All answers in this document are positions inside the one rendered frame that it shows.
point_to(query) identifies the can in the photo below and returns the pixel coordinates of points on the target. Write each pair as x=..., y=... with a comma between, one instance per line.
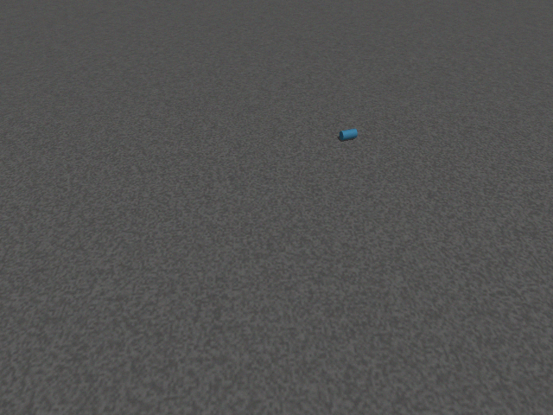
x=347, y=134

